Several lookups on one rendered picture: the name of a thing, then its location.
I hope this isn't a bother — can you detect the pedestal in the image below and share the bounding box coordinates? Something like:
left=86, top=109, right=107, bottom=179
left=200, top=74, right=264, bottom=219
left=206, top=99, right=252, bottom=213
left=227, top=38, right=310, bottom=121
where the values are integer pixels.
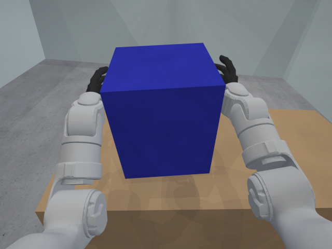
left=35, top=109, right=332, bottom=249

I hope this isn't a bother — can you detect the left robot hand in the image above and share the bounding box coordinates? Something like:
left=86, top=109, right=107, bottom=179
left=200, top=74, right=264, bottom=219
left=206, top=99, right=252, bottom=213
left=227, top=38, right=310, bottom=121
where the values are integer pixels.
left=86, top=66, right=108, bottom=94

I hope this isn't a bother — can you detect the left robot upper arm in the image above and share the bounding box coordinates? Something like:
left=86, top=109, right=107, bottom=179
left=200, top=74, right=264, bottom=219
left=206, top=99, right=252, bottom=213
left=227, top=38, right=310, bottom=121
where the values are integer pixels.
left=6, top=189, right=107, bottom=249

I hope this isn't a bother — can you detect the right robot hand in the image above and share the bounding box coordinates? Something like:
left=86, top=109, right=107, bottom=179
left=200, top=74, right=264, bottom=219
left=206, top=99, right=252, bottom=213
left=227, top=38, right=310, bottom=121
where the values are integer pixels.
left=215, top=55, right=238, bottom=84

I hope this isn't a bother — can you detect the carton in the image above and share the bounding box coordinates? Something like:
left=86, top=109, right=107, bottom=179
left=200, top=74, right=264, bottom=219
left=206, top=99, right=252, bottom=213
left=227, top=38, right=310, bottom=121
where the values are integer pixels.
left=100, top=43, right=226, bottom=179

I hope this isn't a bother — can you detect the left robot forearm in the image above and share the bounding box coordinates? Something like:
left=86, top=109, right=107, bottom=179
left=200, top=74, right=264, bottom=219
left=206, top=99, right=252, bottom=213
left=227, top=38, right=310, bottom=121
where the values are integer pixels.
left=44, top=92, right=105, bottom=229

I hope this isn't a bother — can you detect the right robot upper arm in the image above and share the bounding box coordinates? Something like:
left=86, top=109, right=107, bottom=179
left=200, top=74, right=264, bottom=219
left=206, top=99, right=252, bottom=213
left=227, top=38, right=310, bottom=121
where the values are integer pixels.
left=247, top=166, right=332, bottom=249

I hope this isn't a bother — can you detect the right robot forearm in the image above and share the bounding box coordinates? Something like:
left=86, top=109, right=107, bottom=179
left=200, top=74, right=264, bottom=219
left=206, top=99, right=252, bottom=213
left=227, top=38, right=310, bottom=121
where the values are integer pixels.
left=221, top=82, right=316, bottom=207

